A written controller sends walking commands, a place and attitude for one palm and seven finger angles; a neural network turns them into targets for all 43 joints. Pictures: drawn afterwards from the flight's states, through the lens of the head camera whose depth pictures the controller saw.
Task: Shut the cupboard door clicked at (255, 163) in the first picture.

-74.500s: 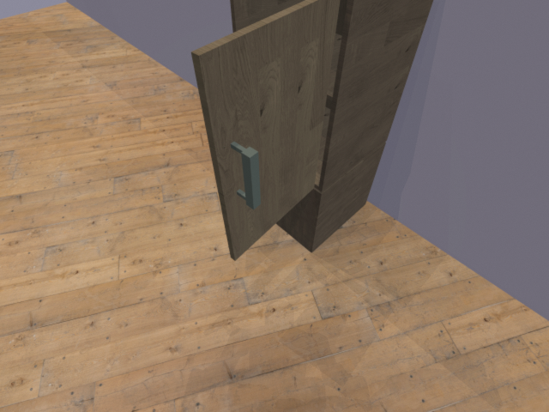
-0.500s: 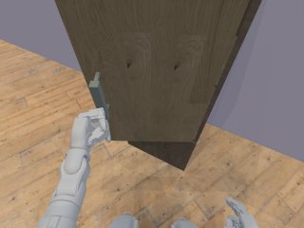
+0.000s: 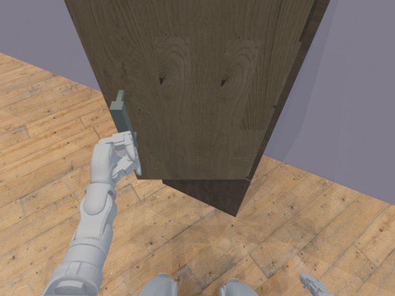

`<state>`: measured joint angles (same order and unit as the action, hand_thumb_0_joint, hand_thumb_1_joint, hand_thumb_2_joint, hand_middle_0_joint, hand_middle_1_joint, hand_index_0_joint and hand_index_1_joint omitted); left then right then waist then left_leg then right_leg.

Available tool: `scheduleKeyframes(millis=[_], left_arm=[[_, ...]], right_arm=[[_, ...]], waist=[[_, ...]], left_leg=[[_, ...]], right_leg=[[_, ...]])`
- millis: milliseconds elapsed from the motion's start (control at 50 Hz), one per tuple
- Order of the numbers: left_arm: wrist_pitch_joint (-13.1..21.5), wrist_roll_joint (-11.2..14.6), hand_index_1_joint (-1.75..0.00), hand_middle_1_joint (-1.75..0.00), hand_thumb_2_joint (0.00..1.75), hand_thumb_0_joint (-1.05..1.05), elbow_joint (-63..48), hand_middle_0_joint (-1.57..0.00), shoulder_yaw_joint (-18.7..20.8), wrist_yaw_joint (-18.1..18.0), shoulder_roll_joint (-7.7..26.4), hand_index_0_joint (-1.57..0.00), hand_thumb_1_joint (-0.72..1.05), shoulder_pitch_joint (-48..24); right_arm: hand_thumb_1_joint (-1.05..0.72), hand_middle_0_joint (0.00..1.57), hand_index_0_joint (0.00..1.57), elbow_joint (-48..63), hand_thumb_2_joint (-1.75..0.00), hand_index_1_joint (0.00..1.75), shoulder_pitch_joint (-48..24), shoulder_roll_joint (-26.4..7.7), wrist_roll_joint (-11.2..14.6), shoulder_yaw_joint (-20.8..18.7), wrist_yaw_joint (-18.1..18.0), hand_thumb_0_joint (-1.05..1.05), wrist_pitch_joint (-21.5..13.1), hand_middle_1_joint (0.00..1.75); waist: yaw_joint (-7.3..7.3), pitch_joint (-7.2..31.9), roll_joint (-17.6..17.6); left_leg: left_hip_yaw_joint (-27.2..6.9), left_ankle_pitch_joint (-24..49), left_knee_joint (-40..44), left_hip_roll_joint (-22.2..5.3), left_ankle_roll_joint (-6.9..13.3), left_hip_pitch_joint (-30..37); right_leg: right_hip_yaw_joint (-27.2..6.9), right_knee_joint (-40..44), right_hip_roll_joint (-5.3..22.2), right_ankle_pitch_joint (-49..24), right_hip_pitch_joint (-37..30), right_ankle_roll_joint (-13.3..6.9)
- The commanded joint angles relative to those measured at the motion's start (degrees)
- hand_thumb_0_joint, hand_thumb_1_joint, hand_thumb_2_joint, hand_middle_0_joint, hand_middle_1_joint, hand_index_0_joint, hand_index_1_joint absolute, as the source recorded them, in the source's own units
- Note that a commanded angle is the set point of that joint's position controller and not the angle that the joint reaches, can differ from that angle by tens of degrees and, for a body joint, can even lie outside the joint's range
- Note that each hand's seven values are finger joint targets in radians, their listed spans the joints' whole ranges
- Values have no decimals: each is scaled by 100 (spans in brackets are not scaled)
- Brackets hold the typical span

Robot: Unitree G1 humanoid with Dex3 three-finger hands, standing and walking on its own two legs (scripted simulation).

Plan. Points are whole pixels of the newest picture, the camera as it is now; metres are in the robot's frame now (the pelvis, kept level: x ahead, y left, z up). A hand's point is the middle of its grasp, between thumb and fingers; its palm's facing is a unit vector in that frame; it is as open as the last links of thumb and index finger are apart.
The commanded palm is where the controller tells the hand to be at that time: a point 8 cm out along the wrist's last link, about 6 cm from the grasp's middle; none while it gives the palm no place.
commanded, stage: push the door shut along its arc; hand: left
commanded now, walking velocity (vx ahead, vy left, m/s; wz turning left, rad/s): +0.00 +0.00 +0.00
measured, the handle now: (127, 123) +0.47 +0.17 +0.05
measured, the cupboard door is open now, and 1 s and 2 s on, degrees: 27 11 0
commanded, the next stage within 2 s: pull the fist back off the door in 1.94 s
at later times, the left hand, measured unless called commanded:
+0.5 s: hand (139, 139) +0.43 +0.14 +0.05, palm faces -0.06 -1.00 -0.02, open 3.2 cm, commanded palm +0.42 +0.18 +0.05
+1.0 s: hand (155, 118) +0.49 +0.11 +0.05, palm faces -0.22 -0.98 -0.04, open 3.1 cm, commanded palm +0.49 +0.15 +0.05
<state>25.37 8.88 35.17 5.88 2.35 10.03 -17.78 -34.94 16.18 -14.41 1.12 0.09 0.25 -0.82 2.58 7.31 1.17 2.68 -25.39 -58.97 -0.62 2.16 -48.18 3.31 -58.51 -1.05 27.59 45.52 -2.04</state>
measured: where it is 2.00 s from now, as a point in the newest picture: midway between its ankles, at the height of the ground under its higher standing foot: outside the picture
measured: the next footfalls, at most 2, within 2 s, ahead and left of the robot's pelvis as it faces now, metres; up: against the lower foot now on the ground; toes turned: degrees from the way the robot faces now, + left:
none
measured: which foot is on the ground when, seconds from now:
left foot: down 0.00-1.00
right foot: down 0.00-1.00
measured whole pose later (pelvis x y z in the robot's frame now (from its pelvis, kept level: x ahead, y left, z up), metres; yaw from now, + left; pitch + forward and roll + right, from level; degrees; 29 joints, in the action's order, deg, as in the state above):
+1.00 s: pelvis -0.01 +0.01 -0.02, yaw +0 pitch +22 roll -2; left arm 24.6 6.3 68.3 11.8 15.0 21.2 -53.2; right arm -37.5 20.9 -15.6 0.6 0.9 1.0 -0.2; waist 9.3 7.3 2.2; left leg 1.7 -26.5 -65.5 -1.2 2.7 -61.0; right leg 4.3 -63.7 -1.4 28.2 57.5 -1.9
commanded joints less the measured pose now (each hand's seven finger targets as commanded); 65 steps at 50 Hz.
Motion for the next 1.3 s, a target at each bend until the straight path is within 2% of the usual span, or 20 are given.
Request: scheduleKeyframes(millis=[0,60,120,160,180,260,340,380,420,520,580,680,740,780,840,920,940,1020,1140,1280], left_arm=[[376,8,-150,-150,90,0,-1224,-130,261,-18,719,-130,90,-1978],[369,11,-150,-150,90,0,-1159,-130,171,-5,622,-130,90,-1931],[340,-74,-150,-150,90,0,-767,-130,48,62,606,-130,90,-2597],[345,-69,-150,-150,90,0,-406,-130,286,108,887,-130,90,-2987],[383,-79,-150,-150,90,0,-424,-130,525,112,1196,-130,90,-3186],[433,-37,-150,-150,90,0,-141,-130,283,324,869,-130,90,-3438],[427,-15,-150,-150,90,0,304,-130,362,533,1050,-130,90,-3942],[474,-31,-150,-150,90,0,333,-130,460,635,1234,-130,90,-4228],[468,-4,-150,-150,90,0,530,-130,267,732,992,-130,90,-4481],[493,-42,-150,-150,90,0,933,-130,183,886,1010,-130,90,-4968],[484,-57,-150,-150,90,0,1274,-130,398,918,1328,-130,90,-5436],[527,-97,-150,-150,90,0,1330,-130,272,1075,1209,-130,90,-5567],[391,-111,-150,-150,90,0,1779,-130,559,1077,1587,-130,90,-5823],[411,-141,-150,-150,90,0,1715,-130,762,1081,1881,-130,90,-6083],[393,-223,-150,-150,90,0,1841,-130,550,1185,1718,-130,90,-6156],[301,-202,-150,-150,90,0,2081,-130,753,1305,2018,-130,90,-6453],[253,-211,-150,-150,90,0,2103,-130,616,1337,1886,-130,90,-6569],[197,-232,-150,-150,90,0,2073,-130,820,1357,2149,-130,90,-6905],[35,-328,-150,-150,90,0,2329,-130,679,1428,2118,-130,90,-7357],[-106,-425,-150,-150,90,0,2515,-130,1226,1466,2823,-130,90,-7436]], right_arm=[[-90,20,20,724,-90,30,-6,-727,4,-300,-72,0,-231,30],[-90,20,20,737,-90,30,13,-719,0,-297,-48,0,-226,30],[-90,20,20,625,-90,30,81,-741,6,-291,-68,0,-201,30],[-90,20,20,573,-90,30,110,-774,6,-274,-96,0,-200,30],[-90,20,20,562,-90,30,137,-806,7,-278,-127,0,-201,30],[-90,20,20,522,-90,30,228,-788,3,-285,-76,0,-230,30],[-90,20,20,412,-90,30,395,-835,11,-300,-78,0,-200,30],[-90,20,20,395,-90,30,478,-869,13,-317,-94,0,-187,30],[-90,20,20,323,-90,30,519,-847,18,-322,-82,0,-179,30],[-90,20,20,217,-90,30,689,-914,15,-346,-69,0,-153,30],[-90,20,20,154,-90,30,815,-977,-1,-333,-93,0,-140,30],[-90,20,20,165,-90,30,958,-983,-37,-350,-32,0,-127,30],[-90,20,20,87,-90,30,1018,-1050,-27,-338,-30,0,-66,30],[-90,20,20,128,-90,30,1096,-1057,-46,-318,-38,0,-74,30],[-90,20,20,122,-90,30,1128,-1031,-48,-311,-1,0,-51,30],[-90,20,20,85,-90,30,1250,-1110,-55,-312,-4,0,-36,30],[-90,20,20,99,-90,30,1260,-1093,-52,-300,4,0,-38,30],[-90,20,20,76,-90,30,1395,-1123,-87,-302,14,0,-44,30],[-90,20,20,26,-90,30,1528,-1148,-101,-284,47,0,-25,30],[-90,20,20,90,-90,30,1737,-1169,-148,-240,57,0,-11,30]], waist=[[37,2004,63],[62,1955,-56],[281,1686,-102],[300,1621,-278],[257,1747,-143],[263,2180,200],[408,2148,-112],[394,2277,66],[504,2300,45],[623,2312,208],[695,2169,98],[701,2748,438],[817,2356,78],[780,2508,273],[847,2577,473],[946,2628,383],[1020,2628,381],[1055,2896,522],[1230,2801,589],[1144,3162,585]], left_leg=[[-391,1095,726,72,-77,1432],[-397,1179,736,58,-87,1425],[-456,979,672,37,-79,1364],[-450,710,650,64,-60,1101],[-458,781,628,67,-54,1127],[-522,1198,557,51,-113,1548],[-523,1219,467,51,-71,1312],[-557,1335,421,57,-67,1389],[-578,1357,393,36,-69,1520],[-685,1294,368,3,-79,1634],[-735,1086,353,18,-45,1382],[-787,1583,233,5,-59,1753],[-750,1099,224,-10,-27,1236],[-727,1184,177,20,-9,1155],[-740,1269,112,-7,-26,1266],[-808,1294,11,-41,-14,1195],[-807,1248,0,-34,1,1149],[-831,1520,-117,-54,8,1242],[-878,1445,-239,-78,17,1153],[-809,1804,-414,-69,51,852]], right_leg=[[-328,861,-31,-1467,-698,77],[-296,859,-40,-1551,-696,83],[-280,855,-47,-1356,-341,102],[-359,912,-36,-1128,-384,116],[-379,858,-39,-1191,-426,95],[-291,702,-55,-1463,-256,52],[-332,697,-53,-1586,-282,88],[-334,622,-63,-1640,-224,56],[-308,641,-58,-1607,-36,73],[-250,600,-79,-1365,352,42],[-253,584,-100,-1160,430,28],[-227,426,-110,-1440,529,-4],[-271,530,-112,-1129,552,41],[-299,452,-118,-1208,442,24],[-297,429,-122,-1243,622,21],[-283,371,-144,-1205,760,15],[-282,374,-149,-1172,796,26],[-277,285,-154,-1346,852,23],[-259,253,-185,-1215,1153,22],[-297,84,-232,-1599,787,5]])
